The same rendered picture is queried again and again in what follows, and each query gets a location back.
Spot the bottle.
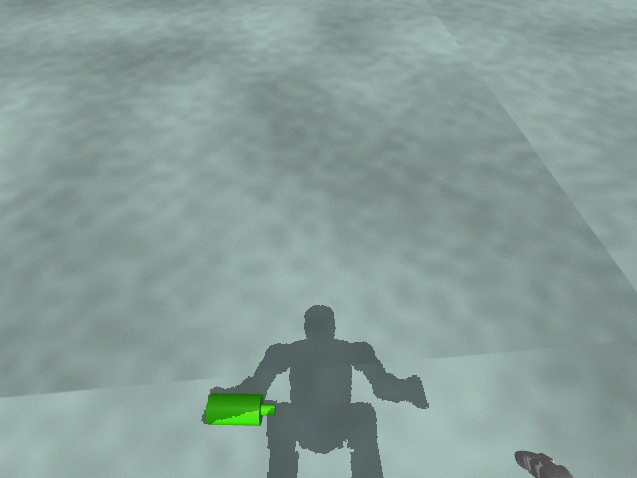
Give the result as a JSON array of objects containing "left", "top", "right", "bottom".
[{"left": 206, "top": 393, "right": 276, "bottom": 426}]

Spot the right robot hand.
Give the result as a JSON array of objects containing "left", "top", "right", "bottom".
[{"left": 514, "top": 451, "right": 574, "bottom": 478}]

